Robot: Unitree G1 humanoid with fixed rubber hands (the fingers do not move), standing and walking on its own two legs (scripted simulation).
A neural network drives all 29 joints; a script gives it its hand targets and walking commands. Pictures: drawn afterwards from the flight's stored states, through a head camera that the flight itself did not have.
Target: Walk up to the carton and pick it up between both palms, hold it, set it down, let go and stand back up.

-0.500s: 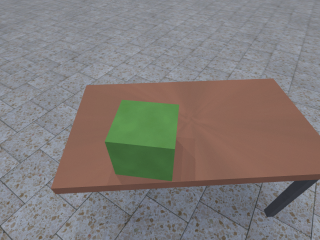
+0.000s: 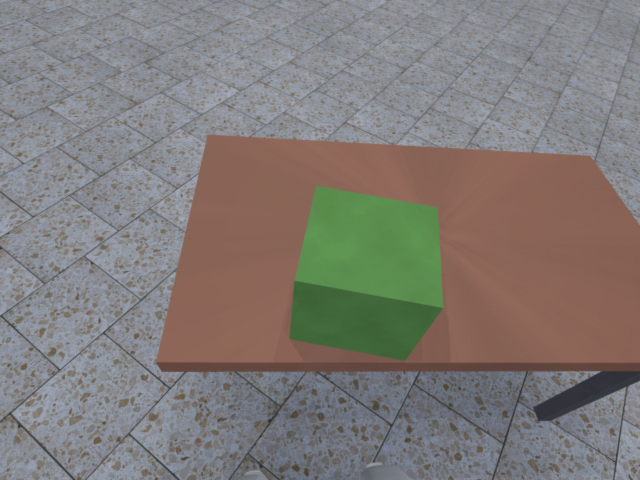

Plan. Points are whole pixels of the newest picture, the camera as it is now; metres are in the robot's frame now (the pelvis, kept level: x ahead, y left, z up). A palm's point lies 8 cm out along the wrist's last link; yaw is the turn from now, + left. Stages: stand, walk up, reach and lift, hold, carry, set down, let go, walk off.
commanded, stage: walk up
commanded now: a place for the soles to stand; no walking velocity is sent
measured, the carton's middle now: (361, 275) +0.46 -0.07 -0.09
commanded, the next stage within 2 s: none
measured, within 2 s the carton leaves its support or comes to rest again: neither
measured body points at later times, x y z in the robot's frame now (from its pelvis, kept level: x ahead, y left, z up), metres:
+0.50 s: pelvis -0.03 -0.03 -0.01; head -0.02 -0.01 +0.44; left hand +0.01 +0.29 -0.13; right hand +0.05 -0.36 -0.10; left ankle +0.08 +0.05 -0.72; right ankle -0.04 -0.15 -0.72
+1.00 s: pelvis +0.01 +0.00 +0.00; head +0.03 +0.02 +0.45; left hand +0.08 +0.31 -0.12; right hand +0.07 -0.32 -0.10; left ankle +0.07 +0.06 -0.73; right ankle -0.04 -0.14 -0.70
